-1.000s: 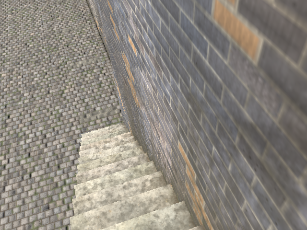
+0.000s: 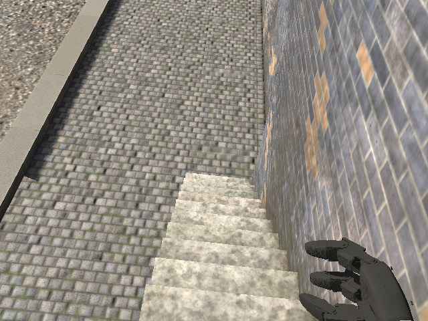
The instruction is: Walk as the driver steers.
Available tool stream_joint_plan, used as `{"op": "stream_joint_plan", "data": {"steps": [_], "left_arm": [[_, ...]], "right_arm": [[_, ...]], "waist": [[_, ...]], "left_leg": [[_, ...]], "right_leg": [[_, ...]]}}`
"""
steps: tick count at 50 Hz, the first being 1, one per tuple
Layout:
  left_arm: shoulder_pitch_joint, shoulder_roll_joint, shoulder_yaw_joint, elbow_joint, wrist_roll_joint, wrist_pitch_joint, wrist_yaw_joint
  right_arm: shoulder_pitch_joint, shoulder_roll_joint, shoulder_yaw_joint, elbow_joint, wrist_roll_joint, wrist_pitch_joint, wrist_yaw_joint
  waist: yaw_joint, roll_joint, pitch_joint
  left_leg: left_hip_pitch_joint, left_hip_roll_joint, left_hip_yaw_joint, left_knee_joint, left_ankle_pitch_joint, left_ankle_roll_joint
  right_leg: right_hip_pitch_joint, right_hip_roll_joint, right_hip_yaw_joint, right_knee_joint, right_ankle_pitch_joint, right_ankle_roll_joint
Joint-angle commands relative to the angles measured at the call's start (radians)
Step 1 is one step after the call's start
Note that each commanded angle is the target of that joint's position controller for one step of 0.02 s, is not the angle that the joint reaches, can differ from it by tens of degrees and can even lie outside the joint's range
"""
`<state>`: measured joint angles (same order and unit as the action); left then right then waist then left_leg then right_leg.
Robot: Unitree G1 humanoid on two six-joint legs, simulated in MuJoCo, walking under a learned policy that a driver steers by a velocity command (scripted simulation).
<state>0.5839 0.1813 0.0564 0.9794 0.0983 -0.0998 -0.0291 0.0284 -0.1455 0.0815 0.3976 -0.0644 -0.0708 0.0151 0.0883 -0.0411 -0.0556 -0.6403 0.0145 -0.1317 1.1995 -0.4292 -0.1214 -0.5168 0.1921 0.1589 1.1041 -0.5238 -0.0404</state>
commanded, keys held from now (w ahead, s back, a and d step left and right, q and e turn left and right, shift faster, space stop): e+shift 0.16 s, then shift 0.14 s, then q+shift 0.66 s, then shift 0.04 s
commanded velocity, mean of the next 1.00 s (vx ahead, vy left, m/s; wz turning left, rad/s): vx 0.02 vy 0.00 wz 0.13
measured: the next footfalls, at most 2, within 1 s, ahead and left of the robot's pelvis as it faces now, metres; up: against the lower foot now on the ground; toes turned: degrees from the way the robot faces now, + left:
right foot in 0.48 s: +0.24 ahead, -0.20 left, -0.19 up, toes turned -19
left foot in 0.92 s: +0.30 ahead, +0.04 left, -0.19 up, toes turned +15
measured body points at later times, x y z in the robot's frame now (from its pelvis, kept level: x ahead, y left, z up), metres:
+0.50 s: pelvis +0.15 -0.07 -0.07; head +0.17 -0.06 +0.38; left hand +0.45 +0.05 -0.15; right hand -0.01 -0.31 -0.19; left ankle +0.02 +0.14 -0.64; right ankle +0.21 -0.20 -0.83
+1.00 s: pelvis +0.26 -0.06 -0.18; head +0.25 -0.05 +0.27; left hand +0.36 +0.25 -0.27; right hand +0.46 -0.30 -0.25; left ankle +0.26 +0.03 -0.86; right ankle +0.20 -0.20 -0.83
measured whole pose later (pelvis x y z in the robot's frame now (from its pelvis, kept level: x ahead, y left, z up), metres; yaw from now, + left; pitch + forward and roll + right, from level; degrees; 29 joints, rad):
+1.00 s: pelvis +0.26 -0.06 -0.18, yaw +9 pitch +0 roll -1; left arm 0.24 0.34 0.10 0.68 0.10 -0.09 -0.03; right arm 0.20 -0.25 -0.05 0.68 -0.08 -0.14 -0.01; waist -0.01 -0.02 -0.02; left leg -0.49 0.04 0.08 1.03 -0.56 0.07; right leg -0.37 -0.18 -0.21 1.15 -0.73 0.06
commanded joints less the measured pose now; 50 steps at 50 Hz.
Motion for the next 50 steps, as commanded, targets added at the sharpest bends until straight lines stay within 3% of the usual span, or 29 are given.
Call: {"op": "stream_joint_plan", "data": {"steps": [1, 2, 3, 5, 6, 8, 10, 14, 16, 17, 19, 20, 21, 22, 24, 25, 26, 27, 28, 29, 30, 31, 33, 37, 44, 47, 48, 49, 50], "left_arm": [[-0.088, -0.016, 0.011, -0.192, 0.06, -0.02, -0.046], [-0.2, 0.076, 0.026, -0.188, -0.018, -0.007, -0.039], [-0.364, 0.074, 0.009, -0.226, -0.045, 0.032, -0.028], [-0.367, 0.139, 0.012, -0.205, -0.014, 0.085, 0.007], [-0.308, 0.089, -0.025, -0.203, 0.023, 0.099, -0.006], [-0.24, -0.001, -0.06, -0.215, 0.086, 0.088, -0.045], [-0.353, 0.07, -0.041, -0.25, 0.069, 0.073, -0.096], [-0.641, 0.156, -0.027, -0.339, 0.044, 0.091, -0.12], [-0.68, 0.104, -0.055, -0.348, 0.058, 0.104, -0.124], [-0.646, 0.114, -0.058, -0.338, 0.047, 0.104, -0.133], [-0.684, 0.186, -0.046, -0.36, 0.038, 0.092, -0.126], [-0.705, 0.12, -0.012, -0.259, -0.188, 0.091, -0.03], [-0.767, 0.129, -0.083, -0.368, 0.037, 0.094, -0.107], [-0.674, 0.178, -0.054, -0.319, 0.059, 0.081, -0.093], [-0.271, 0.24, -0.011, -0.213, -0.009, 0.062, -0.078], [-0.192, 0.336, 0.037, -0.2, 0.011, 0.06, -0.068], [-0.078, 0.382, 0.054, -0.176, -0.028, 0.052, -0.078], [-0.331, 0.277, 0.001, -0.267, -0.089, 0.02, -0.083], [-0.426, 0.144, -0.064, -0.288, -0.065, 0.014, -0.089], [-0.41, 0.109, -0.089, -0.274, -0.037, 0.016, -0.103], [-0.403, 0.189, -0.063, -0.299, -0.025, 0.015, -0.099], [-0.433, 0.167, -0.055, -0.289, -0.036, -0.012, -0.048], [-0.511, 0.169, -0.033, -0.344, -0.034, -0.042, 0.026], [-0.428, 0.221, -0.005, -0.307, 0.027, -0.053, 0.031], [-0.385, 0.307, 0.049, -0.28, 0.039, -0.047, 0.034], [-0.428, 0.428, 0.116, -0.338, 0.041, -0.046, 0.027], [-0.465, 0.384, 0.118, -0.421, 0.021, -0.034, 0.009], [-0.611, 0.21, 0.073, -0.566, 0.009, -0.013, -0.017], [-0.732, 0.086, 0.015, -0.636, -0.07, 0.005, -0.029]], "right_arm": [[0.589, -0.529, -0.187, 0.139, 0.06, -0.009, -0.036], [0.703, -0.399, -0.153, 0.127, 0.03, -0.055, -0.015], [0.714, -0.284, -0.119, 0.19, 0.047, -0.08, 0.008], [0.352, -0.185, -0.089, 0.118, 0.066, -0.055, 0.02], [0.175, -0.126, -0.07, 0.104, 0.021, -0.045, -0.001], [0.049, -0.165, -0.079, 0.09, -0.043, -0.044, -0.036], [0.165, -0.149, -0.063, 0.162, -0.044, -0.079, -0.088], [0.462, -0.219, -0.066, 0.269, 0.007, -0.088, -0.123], [0.455, -0.26, -0.062, 0.294, -0.01, -0.064, -0.072], [0.467, -0.293, -0.064, 0.334, -0.044, -0.057, -0.023], [0.402, -0.386, -0.097, 0.334, -0.035, -0.055, -0.004], [0.562, -0.201, -0.109, 0.451, 0.071, -0.024, -0.027], [0.468, -0.411, -0.104, 0.417, 0.014, -0.021, 0.001], [0.456, -0.409, -0.121, 0.427, 0.006, -0.009, 0.0], [0.458, -0.346, -0.096, 0.463, -0.058, 0.039, 0.051], [0.596, -0.261, -0.087, 0.505, -0.067, 0.048, 0.079], [0.699, -0.158, -0.071, 0.5, -0.017, 0.032, 0.083], [0.464, -0.121, -0.039, 0.324, 0.027, -0.009, 0.09], [0.275, -0.13, -0.016, 0.317, 0.05, -0.022, 0.082], [0.31, -0.108, 0.005, 0.347, 0.081, -0.031, 0.079], [0.378, -0.137, -0.01, 0.333, 0.092, -0.04, 0.07], [0.338, -0.14, -0.018, 0.305, 0.045, -0.037, 0.049], [0.341, -0.19, -0.048, 0.316, 0.029, -0.012, 0.041], [0.404, -0.07, -0.056, 0.278, -0.055, 0.053, 0.06], [0.022, -0.128, -0.114, 0.1, -0.027, 0.016, 0.028], [0.215, -0.221, -0.188, 0.19, -0.023, -0.069, 0.0], [0.42, -0.33, -0.224, 0.299, -0.02, -0.098, -0.032], [0.65, -0.466, -0.253, 0.388, -0.017, -0.096, -0.068], [0.712, -0.429, -0.234, 0.381, 0.005, -0.105, -0.054]], "waist": [[-0.213, 0.485, -0.42], [-0.316, 0.271, -0.117], [-0.32, 0.214, 0.049], [-0.17, 0.118, -0.01], [-0.043, 0.135, 0.004], [0.06, 0.093, -0.045], [-0.028, 0.038, 0.08], [-0.221, 0.081, 0.106], [-0.219, 0.14, 0.113], [-0.199, 0.179, 0.109], [-0.21, 0.128, 0.143], [-0.26, -0.119, 0.13], [-0.242, 0.295, 0.185], [-0.236, 0.109, 0.145], [-0.043, -0.054, -0.043], [-0.09, -0.152, -0.171], [-0.122, -0.333, -0.381], [-0.097, -0.352, -0.428], [-0.056, -0.083, -0.28], [-0.094, 0.009, -0.211], [-0.158, -0.041, -0.103], [-0.175, 0.04, -0.003], [-0.178, 0.067, -0.013], [-0.239, -0.061, -0.002], [-0.067, -0.026, 0.134], [-0.177, 0.027, 0.049], [-0.241, 0.303, -0.094], [-0.299, 0.512, -0.204], [-0.362, 0.191, -0.222]], "left_leg": [[1.181, 0.415, -0.418, -0.444, 1.427, 0.626], [0.973, 0.529, -0.792, -0.451, 1.506, 0.748], [0.841, 0.521, -0.782, -0.452, 1.245, 0.692], [0.571, 0.423, -0.487, -0.461, 0.944, 0.529], [0.308, 0.351, -0.341, -0.509, 0.817, 0.4], [-0.15, 0.263, -0.126, -0.565, 0.462, 0.314], [-0.176, 0.186, 0.035, -0.502, 0.041, 0.241], [0.366, 0.239, -0.012, -0.412, 0.021, 0.202], [0.061, 0.227, 0.038, -0.48, -0.181, 0.198], [-0.057, 0.224, 0.039, -0.502, -0.244, 0.208], [0.122, 0.209, 0.007, -0.438, -0.21, 0.185], [0.407, 0.084, 0.026, -0.382, 0.067, 0.215], [0.323, 0.204, -0.105, -0.326, -0.187, 0.187], [0.423, 0.184, -0.113, -0.225, -0.196, 0.163], [0.198, 0.071, 0.006, 0.194, -0.208, 0.107], [-0.016, 0.009, 0.058, 0.445, -0.269, 0.055], [-0.368, -0.042, 0.118, 0.885, -0.452, -0.002], [-0.559, 0.013, 0.089, 0.794, -0.451, -0.019], [-0.555, 0.074, 0.071, 0.829, -0.46, -0.036], [-0.472, 0.095, 0.026, 0.788, -0.421, -0.042], [-0.34, 0.139, 0.014, 0.745, -0.326, -0.069], [-0.328, 0.16, 0.007, 0.472, -0.116, -0.056], [-0.216, 0.126, 0.05, 0.301, 0.244, -0.039], [-0.121, 0.134, 0.049, 0.255, 0.521, 0.042], [-0.036, 0.121, 0.213, -0.001, 0.116, 0.071], [0.279, -0.007, 0.31, -0.221, 0.089, 0.068], [0.538, -0.049, 0.287, -0.384, 0.752, 0.14], [0.887, 0.123, -0.18, -0.641, 1.207, 0.36], [1.054, 0.342, -0.517, -0.62, 1.184, 0.482]], "right_leg": [[-0.807, 0.065, 0.026, 0.496, -0.187, 0.046], [-1.093, 0.013, 0.089, 0.876, -0.23, 0.123], [-1.285, -0.056, 0.166, 0.906, -0.11, 0.145], [-1.146, -0.11, 0.069, 0.781, 0.142, 0.168], [-0.878, -0.184, 0.03, 0.73, 0.361, 0.144], [-0.434, -0.182, -0.142, 0.862, 0.672, 0.124], [-0.414, -0.224, -0.157, 0.592, 0.926, 0.09], [-0.727, -0.287, -0.137, 0.01, 1.033, 0.079], [-0.251, -0.265, -0.237, -0.259, 1.148, 0.064], [-0.061, -0.222, -0.248, -0.221, 1.147, 0.069], [-0.075, -0.218, -0.204, -0.482, 1.011, 0.072], [-0.017, -0.189, -0.242, -0.78, 1.065, 0.093], [-0.058, -0.275, -0.12, -0.781, 0.832, 0.071], [-0.019, -0.3, -0.107, -0.886, 0.929, 0.038], [0.605, -0.327, -0.16, -1.01, 1.155, -0.033], [0.911, -0.37, -0.177, -0.748, 1.292, -0.089], [1.274, -0.455, -0.164, -0.336, 1.729, -0.204], [1.141, -0.623, 0.161, -0.536, 1.092, -0.259], [0.968, -0.605, 0.066, -0.588, 0.915, -0.176], [0.801, -0.583, -0.009, -0.612, 0.912, -0.112], [0.528, -0.635, -0.026, -0.641, 1.187, -0.168], [0.336, -0.566, -0.114, -0.659, 0.979, -0.21], [0.178, -0.511, -0.212, -0.673, 0.681, -0.25], [0.149, -0.68, -0.211, -0.593, 0.732, -0.244], [0.167, -0.669, -0.286, -0.627, 0.244, -0.12], [0.161, -0.57, -0.412, -0.329, 0.505, -0.054], [0.109, -0.405, -0.483, -0.019, 0.382, 0.023], [-0.267, -0.191, -0.425, 0.319, -0.35, 0.116], [-0.562, -0.129, -0.08, 0.319, -0.348, 0.133]]}}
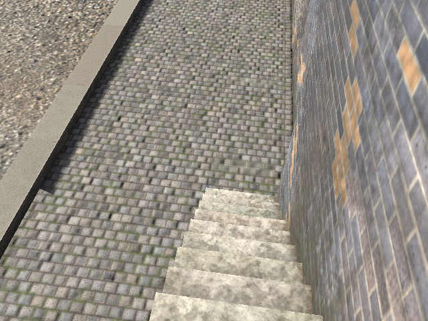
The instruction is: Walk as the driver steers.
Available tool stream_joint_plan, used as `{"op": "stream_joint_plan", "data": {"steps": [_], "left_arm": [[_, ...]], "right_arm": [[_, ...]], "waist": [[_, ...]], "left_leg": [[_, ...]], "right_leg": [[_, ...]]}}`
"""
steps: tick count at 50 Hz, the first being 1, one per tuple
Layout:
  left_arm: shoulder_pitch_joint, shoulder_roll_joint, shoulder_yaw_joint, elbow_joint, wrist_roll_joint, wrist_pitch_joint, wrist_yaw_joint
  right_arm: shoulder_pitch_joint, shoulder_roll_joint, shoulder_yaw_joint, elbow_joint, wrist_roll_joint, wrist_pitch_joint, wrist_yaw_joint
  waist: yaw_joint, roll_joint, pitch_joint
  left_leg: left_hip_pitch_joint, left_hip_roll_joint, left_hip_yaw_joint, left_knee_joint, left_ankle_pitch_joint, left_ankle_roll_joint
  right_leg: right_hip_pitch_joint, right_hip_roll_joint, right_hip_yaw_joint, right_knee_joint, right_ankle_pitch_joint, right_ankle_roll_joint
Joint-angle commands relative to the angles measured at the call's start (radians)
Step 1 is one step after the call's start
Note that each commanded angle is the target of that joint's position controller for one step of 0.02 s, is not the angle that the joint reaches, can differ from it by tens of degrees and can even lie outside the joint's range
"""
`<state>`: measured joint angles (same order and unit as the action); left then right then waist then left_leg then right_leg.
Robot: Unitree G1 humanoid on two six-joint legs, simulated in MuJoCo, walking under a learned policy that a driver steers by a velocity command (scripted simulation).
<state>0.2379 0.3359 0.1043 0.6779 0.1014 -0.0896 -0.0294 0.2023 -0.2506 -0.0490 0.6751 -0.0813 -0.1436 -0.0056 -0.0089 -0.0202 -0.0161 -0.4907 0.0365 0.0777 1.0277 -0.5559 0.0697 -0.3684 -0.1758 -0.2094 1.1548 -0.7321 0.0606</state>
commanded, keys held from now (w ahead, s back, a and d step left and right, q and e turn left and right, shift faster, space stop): shift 0.04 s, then e+shift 0.10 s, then w+e+shift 0.40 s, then w+shift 0.08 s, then w+q+shift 0.38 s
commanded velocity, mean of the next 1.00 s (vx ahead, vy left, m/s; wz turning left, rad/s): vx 0.63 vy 0.00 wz -0.10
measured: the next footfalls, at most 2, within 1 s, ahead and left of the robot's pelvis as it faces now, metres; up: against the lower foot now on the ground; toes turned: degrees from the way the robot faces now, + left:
right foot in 0.46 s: +0.09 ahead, -0.21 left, +0.00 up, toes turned -17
left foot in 0.86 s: +0.35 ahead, -0.07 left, -0.19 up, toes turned -21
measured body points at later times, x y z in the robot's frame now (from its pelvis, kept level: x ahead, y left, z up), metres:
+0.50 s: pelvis +0.09 -0.08 -0.05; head +0.11 -0.09 +0.40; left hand +0.18 +0.19 -0.18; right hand +0.03 -0.34 -0.19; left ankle +0.01 +0.09 -0.67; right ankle +0.07 -0.20 -0.66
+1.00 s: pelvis +0.33 -0.10 -0.21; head +0.36 -0.05 +0.24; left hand +0.59 +0.06 -0.34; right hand +0.17 -0.32 -0.32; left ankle +0.31 -0.06 -0.87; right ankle +0.38 -0.25 -0.84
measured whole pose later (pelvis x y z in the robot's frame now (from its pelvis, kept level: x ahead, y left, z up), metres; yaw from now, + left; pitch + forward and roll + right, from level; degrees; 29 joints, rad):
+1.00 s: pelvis +0.33 -0.10 -0.21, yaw -9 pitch -1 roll -2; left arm -0.05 0.21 0.05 0.90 0.06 -0.05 0.06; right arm 0.53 -0.18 -0.02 1.04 0.00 -0.07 -0.03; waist -0.13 -0.10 0.05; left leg -0.46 -0.23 -0.09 1.09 -0.59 0.15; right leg -0.71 -0.01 0.00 1.19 -0.03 0.04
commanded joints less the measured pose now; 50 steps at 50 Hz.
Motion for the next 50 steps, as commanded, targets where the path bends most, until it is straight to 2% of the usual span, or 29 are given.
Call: {"op": "stream_joint_plan", "data": {"steps": [1, 3, 6, 7, 8, 9, 10, 13, 18, 19, 22, 24, 25, 27, 29, 30, 32, 34, 35, 36, 37, 39, 41, 42, 43, 44, 46, 47, 50], "left_arm": [[-0.404, -0.063, -0.048, -0.297, -0.129, -0.004, -0.037], [-0.097, 0.05, -0.036, -0.159, -0.085, 0.01, -0.012], [0.212, 0.006, -0.064, 0.053, -0.091, 0.092, -0.112], [0.253, 0.023, -0.062, 0.074, -0.07, 0.098, -0.134], [0.134, -0.029, -0.029, 0.051, -0.168, 0.138, 0.043], [0.239, 0.093, -0.061, 0.071, -0.006, 0.099, -0.067], [0.164, 0.095, -0.038, 0.057, 0.021, 0.066, -0.092], [-0.03, 0.009, -0.081, 0.008, -0.001, 0.023, -0.099], [0.003, -0.01, -0.092, 0.007, 0.025, 0.031, -0.11], [0.046, -0.011, -0.024, 0.106, -0.157, 0.074, 0.029], [0.154, 0.004, -0.006, 0.132, -0.132, 0.119, 0.086], [0.019, -0.016, 0.008, 0.136, -0.126, 0.088, 0.095], [0.015, 0.007, 0.016, 0.156, -0.131, 0.067, 0.099], [0.074, -0.008, 0.02, 0.197, -0.115, 0.035, 0.088], [0.313, 0.044, 0.039, 0.276, -0.112, 0.009, 0.108], [0.509, 0.061, 0.041, 0.348, -0.113, -0.007, 0.132], [0.594, 0.083, 0.046, 0.426, -0.102, -0.019, 0.168], [0.478, 0.022, 0.022, 0.423, -0.082, -0.026, 0.174], [0.361, -0.054, 0.005, 0.408, -0.07, -0.054, 0.178], [0.192, -0.042, -0.004, 0.383, -0.073, -0.051, 0.171], [-0.009, -0.089, -0.017, 0.326, -0.109, -0.066, 0.164], [-0.402, -0.026, -0.036, 0.255, -0.169, -0.059, 0.155], [-0.502, -0.077, -0.03, 0.232, -0.141, -0.022, 0.093], [-0.514, -0.108, -0.038, 0.215, -0.096, -0.005, 0.074], [-0.373, -0.161, -0.046, 0.219, -0.055, 0.012, 0.074], [-0.116, -0.209, -0.067, 0.149, -0.024, 0.03, 0.067], [-0.067, -0.082, -0.062, 0.196, -0.009, 0.031, 0.076], [-0.064, -0.04, -0.044, 0.247, -0.007, 0.048, 0.081], [-0.106, 0.002, -0.009, 0.239, -0.079, 0.032, 0.088]], "right_arm": [[0.472, -0.245, -0.07, 0.088, 0.06, -0.036, -0.016], [0.178, -0.227, -0.054, 0.033, 0.078, 0.002, 0.038], [-0.224, -0.166, 0.035, -0.043, -0.007, 0.084, 0.086], [-0.244, -0.148, 0.05, -0.052, 0.005, 0.088, 0.079], [-0.042, -0.096, 0.045, 0.031, 0.098, 0.112, 0.047], [0.19, -0.249, 0.023, 0.087, -0.023, 0.066, 0.047], [0.264, -0.28, 0.001, 0.165, -0.014, 0.044, 0.035], [0.298, -0.21, 0.044, 0.245, -0.024, 0.013, 0.005], [0.118, -0.195, 0.075, 0.203, -0.043, -0.015, -0.032], [0.309, -0.249, 0.008, 0.294, 0.035, 0.019, 0.025], [0.194, -0.176, -0.001, 0.278, 0.012, 0.066, 0.032], [0.298, -0.041, 0.024, 0.314, -0.027, 0.034, 0.035], [0.407, 0.007, 0.046, 0.323, -0.024, 0.035, 0.045], [0.455, -0.061, 0.03, 0.343, -0.025, 0.036, 0.036], [0.211, -0.114, 0.012, 0.302, -0.043, 0.044, 0.042], [-0.043, -0.086, 0.013, 0.245, -0.046, 0.039, 0.034], [-0.219, -0.087, 0.014, 0.222, -0.047, 0.015, 0.023], [-0.171, -0.099, 0.011, 0.246, -0.025, 0.022, 0.013], [-0.244, -0.153, 0.002, 0.199, -0.018, 0.01, -0.006], [-0.122, -0.117, 0.009, 0.21, -0.003, 0.042, -0.012], [-0.064, -0.074, 0.026, 0.172, 0.025, 0.077, -0.008], [0.493, -0.02, 0.022, 0.335, 0.048, 0.156, 0.024], [0.783, -0.114, -0.011, 0.416, 0.059, 0.182, 0.006], [0.732, -0.116, 0.006, 0.376, 0.059, 0.156, 0.006], [0.626, -0.123, 0.028, 0.361, 0.069, 0.132, 0.007], [0.532, -0.146, 0.028, 0.337, 0.093, 0.12, -0.016], [0.258, -0.152, 0.005, 0.229, 0.078, 0.078, -0.037], [0.243, -0.181, -0.012, 0.253, 0.072, 0.052, -0.026], [0.173, -0.098, -0.012, 0.293, 0.099, 0.015, -0.052]], "waist": [[-0.294, 0.102, -0.043], [-0.067, 0.088, -0.024], [0.188, -0.013, -0.105], [0.193, 0.011, -0.114], [0.125, 0.034, -0.13], [0.007, 0.16, 0.008], [-0.036, 0.127, 0.067], [-0.113, 0.128, 0.07], [-0.036, 0.151, -0.017], [-0.033, 0.167, -0.034], [0.008, 0.265, 0.054], [-0.123, 0.118, 0.142], [-0.151, -0.16, 0.194], [-0.115, -0.306, 0.153], [0.071, -0.32, 0.075], [0.235, -0.278, 0.03], [0.306, -0.196, 0.039], [0.228, -0.07, 0.061], [0.194, 0.061, 0.041], [0.057, -0.002, 0.011], [-0.084, 0.107, -0.011], [-0.413, -0.079, -0.164], [-0.576, 0.169, -0.093], [-0.552, 0.227, 0.145], [-0.344, 0.191, 0.256], [-0.051, 0.314, 0.219], [0.018, 0.126, 0.26], [0.008, 0.152, 0.202], [0.029, 0.189, 0.056]], "left_leg": [[0.667, 0.378, -0.894, -0.458, 0.997, 0.318], [0.329, 0.351, -0.624, -0.361, 1.015, 0.315], [-0.372, 0.178, -0.226, -0.364, 0.824, 0.107], [-0.387, 0.145, -0.135, -0.354, 0.765, 0.097], [-0.087, 0.213, -0.237, -0.432, 0.677, 0.081], [-0.128, 0.216, -0.21, -0.434, 0.417, 0.186], [-0.009, 0.273, -0.292, -0.436, 0.194, 0.185], [0.18, 0.35, -0.409, -0.411, -0.049, 0.146], [0.041, 0.335, -0.268, -0.312, -0.065, 0.13], [0.248, 0.372, -0.281, -0.283, 0.055, 0.031], [0.148, 0.328, -0.196, -0.145, 0.131, -0.027], [0.246, 0.269, -0.06, 0.234, -0.249, -0.079], [0.219, 0.154, 0.071, 0.344, -0.329, -0.098], [0.103, 0.041, 0.097, 0.367, -0.326, -0.082], [-0.351, -0.032, 0.037, 0.594, -0.296, -0.108], [-0.571, -0.014, -0.075, 0.665, -0.244, -0.096], [-0.773, -0.013, -0.161, 0.626, -0.235, -0.071], [-0.792, -0.058, -0.201, 0.562, -0.214, -0.056], [-0.691, -0.036, -0.337, 0.252, 0.327, -0.036], [-0.574, -0.056, -0.245, 0.217, 0.427, -0.051], [-0.209, -0.001, -0.215, -0.112, 0.892, -0.088], [0.641, -0.008, -0.083, 0.118, 1.175, -0.017], [0.73, 0.051, -0.208, -0.123, 0.772, 0.093], [0.485, 0.008, -0.219, -0.351, 0.754, 0.084], [0.316, -0.028, -0.231, -0.317, 0.879, 0.0], [0.257, 0.003, -0.587, -0.381, 0.737, -0.088], [-0.135, 0.015, -0.799, -0.604, 0.206, 0.01], [-0.023, 0.012, -0.756, -0.556, 0.434, 0.029], [-0.278, -0.1, -0.657, -0.33, 0.226, 0.046]], "right_leg": [[-0.86, 0.208, 0.406, 0.244, -0.011, 0.027], [-0.717, 0.11, 0.422, 0.312, 0.183, 0.054], [-0.059, 0.121, 0.296, 0.389, 0.72, 0.083], [-0.022, 0.153, 0.278, 0.377, 0.783, 0.081], [-0.176, 0.229, 0.249, 0.335, 0.659, 0.037], [-0.266, 0.197, 0.269, 0.44, 0.584, 0.018], [-0.452, 0.201, 0.325, 0.415, 0.533, -0.013], [-0.723, 0.167, 0.382, 0.341, 0.553, -0.088], [-0.562, 0.185, 0.232, 0.327, 0.596, -0.133], [-0.532, 0.147, 0.266, 0.167, 0.502, -0.104], [-0.375, 0.153, 0.134, 0.065, 0.358, -0.109], [-0.636, 0.136, 0.273, -0.117, 0.767, -0.042], [-0.698, 0.19, 0.264, -0.266, 0.684, 0.008], [-0.52, 0.216, 0.296, -0.387, 0.589, 0.029], [0.005, 0.131, 0.527, -0.416, 0.254, -0.024], [0.24, 0.033, 0.645, -0.388, 0.263, -0.102], [0.375, 0.024, 0.68, -0.28, 0.405, -0.172], [0.312, -0.067, 0.747, -0.212, 0.433, -0.255], [0.21, 0.027, 0.586, -0.033, 0.157, -0.173], [0.114, -0.023, 0.522, 0.002, 0.149, -0.187], [-0.144, 0.014, 0.338, -0.097, 0.101, -0.141], [-0.619, -0.025, 0.207, -0.003, 0.138, -0.136], [-0.684, 0.13, 0.044, 0.672, 0.197, -0.099], [-0.737, 0.221, 0.006, 0.945, 0.041, -0.092], [-0.764, 0.235, 0.054, 1.026, 0.057, -0.139], [-0.846, 0.204, 0.137, 0.653, 0.223, -0.142], [-0.515, 0.161, 0.168, 0.11, 0.552, -0.031], [-0.452, 0.161, 0.16, 0.081, 0.53, -0.021], [0.038, 0.227, 0.165, -0.145, 1.083, 0.026]]}}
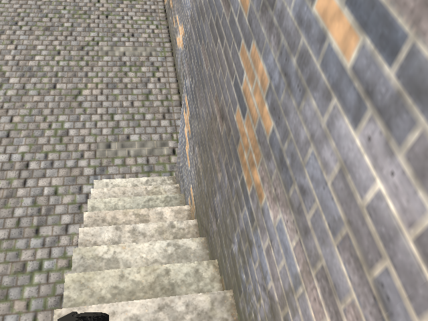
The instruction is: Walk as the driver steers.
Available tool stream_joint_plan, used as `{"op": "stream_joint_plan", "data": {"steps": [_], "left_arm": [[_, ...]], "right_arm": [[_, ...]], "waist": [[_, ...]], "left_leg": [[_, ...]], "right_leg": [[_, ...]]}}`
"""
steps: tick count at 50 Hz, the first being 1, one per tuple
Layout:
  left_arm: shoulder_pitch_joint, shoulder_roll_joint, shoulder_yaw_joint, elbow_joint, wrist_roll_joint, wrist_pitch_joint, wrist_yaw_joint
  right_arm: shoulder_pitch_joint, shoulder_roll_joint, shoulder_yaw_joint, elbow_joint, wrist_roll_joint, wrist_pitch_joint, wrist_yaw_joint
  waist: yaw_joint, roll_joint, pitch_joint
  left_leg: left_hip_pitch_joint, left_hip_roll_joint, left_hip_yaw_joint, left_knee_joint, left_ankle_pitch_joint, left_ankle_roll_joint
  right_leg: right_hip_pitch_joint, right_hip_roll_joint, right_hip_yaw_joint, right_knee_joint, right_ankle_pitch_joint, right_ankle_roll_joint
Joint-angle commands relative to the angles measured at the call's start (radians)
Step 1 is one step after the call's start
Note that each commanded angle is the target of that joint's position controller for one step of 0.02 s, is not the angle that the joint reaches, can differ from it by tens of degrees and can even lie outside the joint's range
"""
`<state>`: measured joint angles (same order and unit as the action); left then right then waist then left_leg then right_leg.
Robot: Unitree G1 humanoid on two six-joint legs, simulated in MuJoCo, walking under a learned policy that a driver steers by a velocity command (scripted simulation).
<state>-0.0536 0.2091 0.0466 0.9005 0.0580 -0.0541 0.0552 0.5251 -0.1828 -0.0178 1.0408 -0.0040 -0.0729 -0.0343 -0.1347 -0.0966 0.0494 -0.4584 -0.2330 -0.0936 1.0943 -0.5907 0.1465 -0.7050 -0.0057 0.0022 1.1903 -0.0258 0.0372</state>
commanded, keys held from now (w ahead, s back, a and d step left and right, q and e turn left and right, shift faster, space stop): w+q+shift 0.18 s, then w+shift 0.16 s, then w+e+shift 0.66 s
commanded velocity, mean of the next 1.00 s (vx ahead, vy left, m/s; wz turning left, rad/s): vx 0.99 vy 0.00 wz -0.11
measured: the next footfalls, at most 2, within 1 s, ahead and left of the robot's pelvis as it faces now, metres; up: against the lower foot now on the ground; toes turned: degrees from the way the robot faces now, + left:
right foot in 0.16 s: +0.14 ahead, -0.09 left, -0.19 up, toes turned +4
left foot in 0.48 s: +0.39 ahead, +0.24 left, -0.39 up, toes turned +17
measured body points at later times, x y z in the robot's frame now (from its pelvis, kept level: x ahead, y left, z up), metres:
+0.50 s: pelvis +0.31 +0.10 -0.29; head +0.30 +0.10 +0.16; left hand +0.12 +0.32 -0.43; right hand +0.53 -0.11 -0.40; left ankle +0.37 +0.23 -1.02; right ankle +0.14 -0.08 -0.78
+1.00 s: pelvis +0.60 +0.07 -0.51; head +0.57 +0.04 -0.06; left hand +0.59 +0.37 -0.62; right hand +0.65 -0.19 -0.66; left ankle +0.45 +0.25 -0.94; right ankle +0.60 +0.02 -1.23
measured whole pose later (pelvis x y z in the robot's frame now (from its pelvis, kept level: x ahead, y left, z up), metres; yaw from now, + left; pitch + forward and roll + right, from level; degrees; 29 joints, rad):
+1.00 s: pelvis +0.60 +0.07 -0.51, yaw -7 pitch -3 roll +6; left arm 0.43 0.30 0.11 0.92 -0.02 -0.01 0.01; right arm 0.28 -0.25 -0.05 1.00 -0.08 -0.07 0.00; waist 0.13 -0.05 0.00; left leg -0.37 0.12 0.07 1.91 -0.68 -0.06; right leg -0.33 -0.01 -0.01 0.81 -0.25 -0.16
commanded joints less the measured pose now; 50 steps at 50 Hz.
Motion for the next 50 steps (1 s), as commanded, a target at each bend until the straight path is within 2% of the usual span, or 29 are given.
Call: {"op": "stream_joint_plan", "data": {"steps": [1, 6, 8, 10, 12, 13, 15, 16, 17, 19, 21, 23, 24, 25, 26, 27, 29, 32, 34, 36, 38, 40, 43, 45, 46, 47, 48, 49, 50], "left_arm": [[0.151, 0.114, 0.032, -0.005, -0.04, -0.011, -0.009], [0.109, 0.08, 0.017, -0.032, -0.064, 0.016, -0.004], [0.38, 0.119, 0.043, 0.032, -0.022, 0.023, -0.018], [0.526, 0.139, 0.039, 0.056, -0.023, -0.006, -0.042], [0.529, 0.145, 0.053, 0.071, -0.089, -0.021, -0.035], [0.415, 0.122, 0.037, 0.082, -0.108, -0.035, -0.019], [0.439, 0.089, 0.011, 0.122, -0.101, -0.04, -0.029], [0.443, 0.083, 0.004, 0.123, -0.092, -0.034, -0.041], [0.437, 0.024, 0.001, 0.129, -0.12, -0.081, -0.022], [0.396, 0.008, -0.014, 0.127, -0.122, -0.113, -0.017], [0.306, 0.144, 0.027, 0.086, -0.1, -0.089, -0.014], [0.315, 0.248, 0.064, 0.108, -0.096, -0.065, -0.009], [0.333, 0.233, 0.066, 0.112, -0.096, -0.045, 0.004], [0.358, 0.143, 0.064, 0.098, -0.074, -0.02, 0.02], [0.543, 0.025, 0.032, 0.022, -0.131, -0.019, 0.023], [0.577, 0.09, 0.037, 0.052, -0.12, -0.012, 0.025], [0.522, 0.073, 0.034, 0.034, -0.081, -0.015, 0.012], [0.314, 0.015, 0.027, -0.091, -0.04, 0.033, 0.004], [0.454, 0.046, 0.053, -0.05, -0.04, 0.084, 0.018], [0.339, 0.058, 0.069, -0.109, -0.053, 0.079, 0.015], [0.299, 0.05, 0.065, -0.125, -0.059, 0.071, -0.024], [0.206, 0.051, 0.064, -0.138, -0.072, 0.08, -0.05], [0.466, 0.103, 0.09, -0.028, -0.094, 0.091, -0.075], [0.708, 0.139, 0.103, 0.048, -0.069, 0.107, -0.055], [0.951, 0.21, 0.128, 0.133, -0.052, 0.121, -0.043], [0.902, 0.209, 0.126, 0.079, -0.024, 0.094, -0.06], [0.856, 0.227, 0.119, 0.089, -0.031, 0.062, -0.052], [0.802, 0.234, 0.062, 0.116, -0.08, 0.041, -0.034], [0.852, 0.185, 0.054, 0.132, -0.131, 0.026, -0.03]], "right_arm": [[-0.182, -0.127, -0.032, -0.089, 0.036, -0.053, -0.032], [-0.019, -0.139, -0.046, -0.064, -0.013, 0.006, 0.008], [-0.13, -0.177, -0.062, -0.107, 0.006, 0.036, 0.044], [-0.04, -0.051, -0.021, -0.171, 0.017, 0.023, 0.036], [-0.058, -0.08, -0.017, -0.159, -0.055, 0.025, 0.036], [-0.168, -0.056, -0.016, -0.192, -0.085, 0.051, 0.036], [-0.223, -0.031, -0.016, -0.13, -0.101, 0.072, 0.038], [-0.199, -0.046, -0.021, -0.103, -0.086, 0.077, 0.045], [-0.277, -0.08, -0.035, -0.123, -0.051, 0.068, 0.04], [-0.358, -0.019, -0.001, -0.168, -0.018, 0.024, 0.059], [-0.373, -0.058, -0.009, -0.172, -0.005, 0.029, 0.069], [0.012, -0.148, -0.041, -0.047, -0.047, 0.061, 0.069], [0.085, -0.228, -0.053, -0.032, -0.032, 0.053, 0.079], [0.063, -0.268, -0.06, -0.01, 0.001, 0.03, 0.094], [-0.001, -0.264, -0.022, -0.03, -0.041, 0.008, 0.106], [0.028, -0.223, -0.022, -0.037, -0.011, 0.026, 0.108], [-0.062, -0.249, -0.046, -0.064, -0.04, 0.02, 0.091], [-0.29, -0.157, -0.006, -0.118, -0.059, -0.027, 0.075], [-0.305, -0.216, -0.023, -0.127, -0.039, -0.042, 0.083], [-0.263, -0.122, 0.001, -0.112, -0.025, -0.07, 0.08], [-0.258, -0.141, 0.002, -0.098, -0.022, -0.072, 0.052], [-0.279, -0.139, 0.004, -0.113, -0.028, -0.093, 0.044], [-0.313, -0.175, -0.027, -0.089, -0.058, -0.102, 0.042], [-0.356, -0.207, -0.045, -0.086, -0.061, -0.086, 0.051], [-0.375, -0.204, -0.044, -0.059, -0.051, -0.07, 0.055], [-0.3, -0.194, -0.064, -0.051, -0.027, -0.023, 0.034], [-0.417, -0.122, -0.052, -0.075, -0.053, 0.007, 0.021], [-0.348, 0.001, -0.017, -0.203, -0.082, 0.012, 0.027], [-0.324, -0.048, -0.015, -0.228, -0.131, 0.01, 0.043]], "waist": [[0.154, 0.185, -0.014], [0.04, 0.11, 0.049], [0.194, -0.044, 0.004], [0.18, -0.146, -0.196], [0.164, 0.049, -0.15], [0.121, -0.056, -0.026], [0.129, -0.004, 0.074], [0.116, 0.026, 0.068], [0.116, 0.027, 0.117], [0.11, 0.109, 0.09], [0.098, 0.018, 0.114], [-0.059, -0.131, -0.038], [-0.143, 0.053, 0.032], [-0.097, 0.279, 0.062], [0.127, 0.437, -0.125], [0.084, 0.295, -0.241], [0.105, 0.274, -0.232], [0.214, 0.191, 0.06], [0.238, 0.249, -0.005], [0.193, 0.273, 0.031], [0.203, 0.161, 0.022], [0.187, 0.123, 0.134], [0.282, 0.159, 0.141], [0.361, 0.231, 0.045], [0.448, 0.21, -0.056], [0.487, 0.094, 0.022], [0.5, -0.169, 0.155], [0.283, -0.392, 0.151], [0.249, -0.173, 0.068]], "left_leg": [[-0.388, 0.115, -0.447, -0.343, 0.158, -0.016], [-0.223, 0.121, -0.314, -0.034, 0.168, -0.006], [-0.535, 0.06, -0.096, 0.474, -0.126, 0.017], [-0.897, 0.166, -0.028, 0.693, -0.25, 0.065], [-0.8, 0.216, -0.062, 0.499, 0.117, 0.034], [-0.62, 0.267, -0.134, 0.276, 0.404, -0.04], [-0.38, 0.22, 0.002, 0.257, 0.589, -0.061], [-0.32, 0.192, 0.05, 0.25, 0.576, -0.046], [-0.335, 0.207, 0.004, -0.036, 0.928, -0.043], [0.167, 0.171, 0.139, -0.29, 1.366, -0.069], [0.469, 0.181, 0.197, -0.328, 1.185, -0.134], [0.69, 0.28, 0.084, -0.395, 1.009, -0.046], [0.629, 0.352, 0.009, -0.717, 0.848, 0.021], [0.583, 0.418, 0.015, -0.695, 1.212, 0.016], [0.843, 0.602, -0.108, -0.191, 1.868, -0.012], [0.858, 0.621, -0.145, -0.264, 1.537, -0.043], [0.56, 0.682, -0.245, -0.375, 0.653, 0.057], [-0.128, 0.695, -0.139, -0.501, 0.674, -0.013], [-0.141, 0.693, -0.131, -0.453, 0.708, 0.006], [0.022, 0.612, -0.073, -0.426, 0.392, -0.078], [-0.008, 0.586, 0.002, -0.422, 0.001, -0.111], [0.001, 0.597, 0.064, -0.399, 0.009, -0.092], [-0.122, 0.54, 0.277, -0.244, 0.067, -0.131], [-0.047, 0.549, 0.327, 0.04, 0.493, -0.168], [-0.013, 0.499, 0.336, 0.312, 0.759, -0.186], [0.133, 0.378, 0.347, 0.734, 0.792, -0.19], [-0.21, 0.243, 0.295, 1.16, 0.124, -0.153], [-0.572, 0.166, 0.176, 1.093, -0.196, -0.192], [-0.584, 0.235, 0.11, 0.833, -0.128, -0.189]], "right_leg": [[0.507, 0.063, -0.034, -0.313, 0.554, 0.068], [0.754, -0.057, 0.086, -0.958, 0.42, -0.033], [1.17, -0.214, 0.12, -0.979, 0.474, -0.118], [1.539, -0.428, 0.108, -0.475, 0.682, -0.176], [1.121, -0.435, 0.116, -0.546, 0.144, -0.231], [0.716, -0.47, 0.224, -0.662, -0.01, -0.27], [0.376, -0.371, 0.098, -0.526, 0.112, -0.228], [0.338, -0.338, 0.025, -0.451, 0.178, -0.188], [0.244, -0.195, -0.075, -0.309, -0.275, -0.107], [-0.12, -0.107, -0.177, -0.292, -0.63, -0.088], [-0.177, -0.185, -0.1, -0.311, -0.44, -0.157], [0.027, -0.213, -0.001, 0.173, 0.115, -0.175], [0.056, -0.074, -0.009, 0.595, -0.182, -0.201], [-0.019, 0.08, -0.013, 0.974, -0.846, -0.211], [-0.351, 0.119, 0.153, 1.057, -0.906, -0.204], [-0.402, 0.049, 0.141, 0.893, -0.792, -0.212], [-0.448, -0.025, 0.198, 0.727, -0.509, -0.19], [-0.199, -0.049, 0.16, 0.222, -0.002, -0.075], [-0.13, -0.021, 0.111, 0.372, 0.064, -0.048], [-0.28, -0.037, 0.156, 0.104, 0.317, -0.092], [-0.135, -0.063, 0.169, -0.134, 0.603, -0.103], [-0.091, -0.086, 0.111, -0.266, 0.637, -0.098], [0.334, -0.075, -0.064, -0.264, 0.727, -0.108], [0.55, -0.068, -0.156, -0.231, 0.511, -0.146], [0.745, -0.015, -0.195, -0.226, 0.385, -0.18], [0.59, -0.046, -0.021, -0.742, 0.146, -0.285], [0.715, -0.049, -0.033, -0.704, 0.353, -0.296], [0.815, -0.063, 0.139, -0.39, 1.09, -0.251], [0.808, -0.084, 0.309, -0.488, 0.914, -0.234]]}}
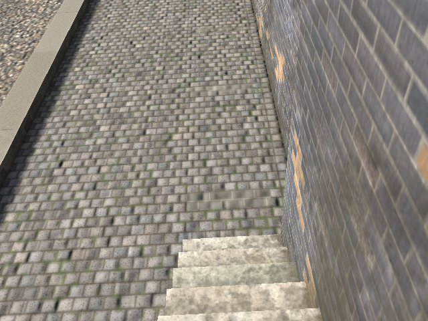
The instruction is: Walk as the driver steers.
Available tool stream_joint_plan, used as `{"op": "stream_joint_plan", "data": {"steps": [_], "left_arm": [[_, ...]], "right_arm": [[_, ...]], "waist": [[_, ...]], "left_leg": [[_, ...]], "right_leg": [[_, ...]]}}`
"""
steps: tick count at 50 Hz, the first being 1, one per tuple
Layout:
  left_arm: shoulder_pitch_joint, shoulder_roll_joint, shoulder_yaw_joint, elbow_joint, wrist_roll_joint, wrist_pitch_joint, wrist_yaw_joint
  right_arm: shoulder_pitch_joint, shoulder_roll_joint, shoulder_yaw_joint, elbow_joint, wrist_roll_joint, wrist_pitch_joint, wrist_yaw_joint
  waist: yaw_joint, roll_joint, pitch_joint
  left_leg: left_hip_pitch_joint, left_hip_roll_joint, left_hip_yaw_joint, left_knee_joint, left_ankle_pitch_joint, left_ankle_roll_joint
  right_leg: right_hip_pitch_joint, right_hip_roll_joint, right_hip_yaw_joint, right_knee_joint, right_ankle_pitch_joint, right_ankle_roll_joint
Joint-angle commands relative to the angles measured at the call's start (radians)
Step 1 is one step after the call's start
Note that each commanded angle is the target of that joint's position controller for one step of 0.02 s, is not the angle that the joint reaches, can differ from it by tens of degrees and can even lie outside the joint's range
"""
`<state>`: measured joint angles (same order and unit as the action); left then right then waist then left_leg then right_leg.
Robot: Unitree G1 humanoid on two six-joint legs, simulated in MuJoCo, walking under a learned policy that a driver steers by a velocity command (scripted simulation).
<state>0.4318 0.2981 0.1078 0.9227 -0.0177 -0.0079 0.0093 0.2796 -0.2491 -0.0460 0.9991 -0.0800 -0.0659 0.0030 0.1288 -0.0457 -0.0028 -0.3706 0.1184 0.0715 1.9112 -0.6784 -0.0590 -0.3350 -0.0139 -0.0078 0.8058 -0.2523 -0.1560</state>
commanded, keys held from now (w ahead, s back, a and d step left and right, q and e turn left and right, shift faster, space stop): w+e+shift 0.08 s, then w+q+shift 0.04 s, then q+shift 0.76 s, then shift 0.12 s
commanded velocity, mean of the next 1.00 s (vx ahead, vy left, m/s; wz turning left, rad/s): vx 0.35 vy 0.00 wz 0.37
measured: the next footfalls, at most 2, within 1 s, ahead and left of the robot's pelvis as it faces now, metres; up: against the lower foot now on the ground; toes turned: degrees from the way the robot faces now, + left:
left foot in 0.34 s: +0.28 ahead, +0.05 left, -0.20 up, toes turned -2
right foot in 0.62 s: +0.52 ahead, -0.22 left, -0.24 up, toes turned +0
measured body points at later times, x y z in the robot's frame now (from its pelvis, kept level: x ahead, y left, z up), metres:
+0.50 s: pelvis +0.30 -0.05 -0.24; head +0.32 -0.11 +0.20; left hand +0.56 +0.13 -0.26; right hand +0.16 -0.30 -0.39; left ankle +0.24 +0.05 -0.92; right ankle +0.42 -0.18 -0.82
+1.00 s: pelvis +0.54 -0.05 -0.58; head +0.53 -0.07 -0.13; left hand +0.59 +0.25 -0.65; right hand +0.57 -0.28 -0.73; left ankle +0.70 +0.11 -1.15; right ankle +0.66 -0.14 -1.14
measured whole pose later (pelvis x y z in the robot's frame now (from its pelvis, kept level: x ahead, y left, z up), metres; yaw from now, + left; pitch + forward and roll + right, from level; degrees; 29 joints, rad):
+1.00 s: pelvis +0.54 -0.05 -0.58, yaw +21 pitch -5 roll -4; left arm 0.31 0.30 0.02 0.65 0.13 -0.07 0.04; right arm 0.51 -0.22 0.04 0.79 -0.04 0.07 0.01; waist -0.14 0.10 0.06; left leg -0.99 -0.05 -0.09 1.36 0.14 0.01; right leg -0.79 -0.08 -0.13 1.54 -0.42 -0.01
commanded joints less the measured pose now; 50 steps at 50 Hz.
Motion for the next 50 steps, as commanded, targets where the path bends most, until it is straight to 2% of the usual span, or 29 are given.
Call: {"op": "stream_joint_plan", "data": {"steps": [1, 2, 3, 5, 12, 13, 15, 16, 17, 18, 19, 23, 25, 27, 28, 29, 31, 32, 34, 38, 39, 41, 43, 45, 46, 47, 48, 49, 50], "left_arm": [[0.36, 0.049, -0.018, 0.119, -0.021, -0.019, 0.024], [0.294, 0.016, -0.033, 0.094, -0.011, -0.021, 0.024], [0.249, 0.137, -0.013, 0.079, -0.009, -0.024, 0.052], [0.232, 0.078, -0.044, 0.072, -0.013, -0.049, 0.077], [0.192, -0.118, -0.095, 0.129, -0.088, -0.161, 0.132], [0.112, 0.003, -0.068, 0.053, 0.21, -0.155, 0.029], [-0.356, 0.1, -0.026, -0.185, 0.157, -0.188, -0.028], [-0.45, 0.091, -0.033, -0.242, 0.132, -0.173, -0.071], [-0.395, 0.07, -0.051, -0.24, 0.11, -0.126, -0.103], [-0.118, -0.153, -0.106, -0.237, 0.163, -0.098, -0.137], [-0.017, -0.139, -0.111, -0.314, 0.141, -0.107, -0.138], [-0.04, -0.125, -0.153, -0.418, 0.102, -0.05, -0.121], [-0.054, -0.212, -0.176, -0.417, 0.106, -0.011, -0.171], [0.271, 0.02, -0.092, -0.327, 0.133, 0.004, -0.194], [0.327, 0.09, -0.06, -0.284, 0.161, -0.019, -0.172], [0.184, 0.205, -0.043, -0.386, 0.124, -0.025, -0.169], [-0.074, 0.146, -0.039, -0.444, 0.033, -0.056, -0.068], [-0.211, 0.067, -0.044, -0.454, 0.043, -0.055, -0.057], [-0.328, 0.019, -0.068, -0.465, 0.109, -0.127, 0.044], [-0.494, 0.013, -0.111, -0.568, 0.136, -0.148, 0.046], [-0.477, -0.129, -0.166, -0.595, 0.172, -0.12, 0.015], [-0.257, -0.109, -0.149, -0.57, 0.212, -0.108, -0.016], [0.045, 0.041, -0.091, -0.315, 0.13, -0.082, 0.01], [0.279, 0.151, -0.051, -0.234, 0.097, -0.087, 0.057], [0.474, 0.151, -0.044, -0.15, 0.088, -0.068, 0.054], [0.212, 0.128, -0.038, -0.276, 0.081, -0.056, 0.025], [0.044, 0.307, -0.009, -0.329, 0.14, -0.042, 0.045], [-0.05, 0.272, -0.035, -0.395, 0.195, -0.089, 0.042], [-0.142, 0.292, -0.028, -0.453, 0.159, -0.125, 0.019]], "right_arm": [[-0.091, -0.011, 0.005, -0.163, -0.033, -0.002, 0.022], [-0.086, -0.041, -0.001, -0.122, -0.033, -0.003, 0.023], [-0.04, -0.014, 0.011, -0.149, -0.005, 0.005, 0.021], [-0.201, 0.013, 0.036, -0.178, 0.011, 0.052, 0.023], [-0.235, 0.041, 0.045, -0.24, 0.029, 0.074, 0.068], [0.041, -0.133, -0.008, -0.216, 0.048, 0.014, 0.079], [0.736, -0.264, -0.092, 0.037, -0.029, -0.028, 0.036], [1.063, -0.201, -0.076, 0.177, -0.06, -0.03, 0.013], [0.992, -0.111, -0.043, 0.163, -0.031, -0.038, 0.009], [0.596, -0.173, -0.008, 0.026, 0.031, -0.067, 0.059], [0.43, -0.162, -0.016, -0.059, 0.062, -0.09, 0.047], [-0.212, -0.037, 0.03, -0.304, 0.097, -0.12, -0.034], [-0.186, -0.22, -0.015, -0.226, 0.07, -0.162, -0.066], [-0.115, -0.213, -0.01, -0.244, 0.126, -0.171, -0.089], [-0.021, -0.16, -0.006, -0.251, 0.114, -0.141, -0.082], [0.071, -0.071, 0.015, -0.306, 0.03, -0.131, -0.011], [-0.103, 0.025, 0.098, -0.386, -0.041, -0.061, 0.001], [0.265, -0.104, 0.072, -0.259, 0.085, -0.021, -0.037], [0.573, -0.097, 0.052, -0.142, -0.017, 0.054, -0.029], [0.866, -0.05, 0.033, -0.042, 0.15, 0.002, 0.006], [0.871, -0.046, 0.034, -0.042, 0.143, -0.012, -0.021], [0.398, -0.228, 0.043, -0.309, 0.141, -0.025, -0.055], [0.211, 0.002, 0.062, -0.394, -0.051, 0.027, -0.004], [-0.064, -0.114, 0.03, -0.506, 0.061, 0.045, -0.024], [-0.338, -0.194, 0.0, -0.59, 0.095, 0.056, -0.052], [-0.155, -0.297, -0.019, -0.474, 0.12, 0.037, -0.065], [-0.105, -0.207, -0.017, -0.472, 0.062, 0.08, -0.029], [-0.103, -0.165, 0.021, -0.427, -0.017, 0.125, 0.012], [-0.054, -0.148, 0.032, -0.39, 0.006, 0.151, 0.051]], "waist": [[-0.025, -0.084, 0.119], [-0.054, 0.107, 0.078], [-0.138, -0.013, 0.044], [-0.1, 0.061, 0.064], [-0.069, -0.106, 0.053], [-0.234, -0.099, 0.01], [-0.565, 0.129, 0.007], [-0.698, 0.387, 0.108], [-0.62, 0.286, 0.201], [-0.185, -0.002, 0.055], [-0.109, 0.001, -0.162], [0.083, -0.03, 0.085], [0.186, -0.063, -0.004], [0.116, -0.098, -0.027], [0.082, -0.23, -0.062], [-0.031, -0.304, -0.283], [-0.095, -0.139, 0.026], [-0.215, 0.054, -0.093], [-0.334, -0.097, -0.12], [-0.448, 0.051, 0.105], [-0.449, 0.232, 0.127], [-0.307, 0.526, 0.262], [-0.243, 0.223, -0.056], [-0.034, 0.146, 0.059], [0.146, -0.041, 0.126], [0.073, 0.069, 0.063], [-0.022, -0.076, 0.126], [-0.021, -0.228, 0.23], [-0.095, -0.292, 0.32]], "left_leg": [[-0.67, -0.083, -0.135, -0.073, -0.012, 0.029], [-0.589, -0.074, -0.172, -0.204, 0.116, 0.049], [-0.636, -0.08, -0.213, -0.352, 0.272, 0.029], [-0.584, -0.071, -0.22, -0.581, 0.403, -0.04], [0.098, -0.175, -0.128, -1.187, 1.402, 0.038], [0.416, -0.174, 0.031, -0.964, 1.397, 0.074], [0.676, -0.174, 0.095, -1.07, 1.048, 0.111], [0.795, -0.068, 0.016, -1.433, 1.189, 0.201], [0.772, 0.051, -0.099, -1.984, 1.1, 0.275], [0.989, 0.229, -0.436, -1.333, 1.963, 0.496], [0.989, 0.414, -0.633, -1.18, 2.087, 0.605], [-0.689, -0.093, -0.338, -1.275, 0.926, 0.284], [-1.296, -0.274, -0.306, -1.073, 0.572, 0.244], [-1.051, -0.322, -0.252, -0.594, 0.32, 0.101], [-0.908, -0.373, -0.175, -0.335, 0.102, 0.095], [-0.949, -0.41, -0.193, -0.222, 0.051, 0.066], [-0.92, -0.142, -0.208, -0.629, 0.139, 0.089], [-0.505, -0.179, -0.218, -0.75, 0.086, 0.172], [-0.11, -0.157, -0.132, -0.541, 0.923, -0.018], [-0.099, -0.318, 0.016, -0.864, 0.319, 0.014], [-0.41, -0.238, -0.238, -0.831, -0.057, 0.103], [-0.663, -0.059, -0.816, -1.467, -0.286, 0.316], [-0.615, -0.313, -0.085, -0.815, 0.533, 0.218], [-1.08, -0.003, -0.548, -1.107, 0.452, 0.219], [-1.349, -0.11, -0.317, -1.196, 0.522, 0.142], [-1.103, -0.142, -0.266, -1.296, 0.619, 0.049], [-1.117, -0.204, -0.149, -0.905, 0.562, -0.009], [-0.98, -0.208, -0.075, -0.497, 0.63, -0.022], [-0.969, -0.114, -0.177, -0.399, 0.63, 0.028]], "right_leg": [[0.363, -0.14, 0.481, -0.164, 0.715, -0.105], [0.305, -0.133, 0.495, -0.162, 0.56, -0.089], [0.267, -0.229, 0.73, -0.172, 0.504, -0.167], [0.104, -0.22, 0.779, -0.24, 0.176, -0.171], [-0.306, 0.088, 0.166, 0.048, 0.109, 0.14], [-0.559, 0.218, 0.053, 0.285, 0.086, 0.225], [-0.654, 0.175, 0.066, 0.865, 0.472, 0.345], [-0.74, 0.258, 0.041, 1.425, -0.201, 0.41], [-0.749, 0.261, 0.052, 1.572, -0.705, 0.358], [-1.057, 0.235, 0.22, 1.467, -0.498, 0.342], [-1.143, 0.113, 0.287, 1.447, -0.498, 0.383], [-0.238, -0.125, 0.158, 0.487, 0.292, 0.232], [0.547, -0.109, -0.052, 0.528, 0.498, 0.234], [0.549, -0.098, 0.146, -0.014, 0.685, 0.13], [0.575, -0.039, 0.066, -0.203, 0.623, 0.082], [0.637, -0.377, 0.616, -0.339, 0.519, -0.149], [-0.023, -0.424, 0.808, -0.466, -0.565, -0.061], [-0.144, -0.219, 0.182, -0.265, -0.061, 0.089], [-0.614, -0.249, 0.172, -0.077, -0.522, 0.165], [-0.453, -0.034, -0.378, -0.323, -0.09, 0.343], [-0.37, 0.019, -0.464, 0.086, 0.033, 0.348], [-0.478, 0.006, -0.121, 0.376, 0.04, 0.267], [-0.104, -0.033, 0.014, 0.755, -0.338, 0.219], [0.112, -0.086, 0.252, 0.575, -0.323, 0.171], [0.404, -0.058, 0.17, 0.22, -0.507, 0.099], [0.21, 0.037, -0.123, 0.228, -0.238, 0.185], [-0.182, -0.23, 0.234, -0.129, -0.804, 0.004], [-0.606, -0.432, 0.694, -0.545, -1.175, -0.181], [-0.711, -0.428, 0.784, -0.547, -1.316, -0.17]]}}
Keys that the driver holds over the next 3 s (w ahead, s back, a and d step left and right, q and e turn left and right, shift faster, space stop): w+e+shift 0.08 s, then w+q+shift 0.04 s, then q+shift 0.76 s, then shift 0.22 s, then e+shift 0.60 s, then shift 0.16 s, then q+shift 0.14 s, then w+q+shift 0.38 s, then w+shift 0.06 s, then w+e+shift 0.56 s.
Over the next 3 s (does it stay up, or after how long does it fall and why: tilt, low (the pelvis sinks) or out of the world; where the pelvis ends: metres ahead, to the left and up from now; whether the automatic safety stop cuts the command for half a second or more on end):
stays up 1.25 0.18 -0.97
